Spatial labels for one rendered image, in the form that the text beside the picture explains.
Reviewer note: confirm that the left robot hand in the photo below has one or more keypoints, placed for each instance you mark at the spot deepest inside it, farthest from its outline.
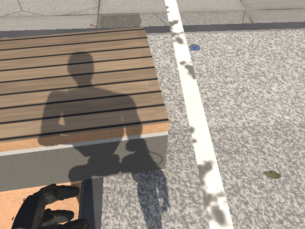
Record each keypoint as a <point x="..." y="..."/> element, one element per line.
<point x="32" y="213"/>

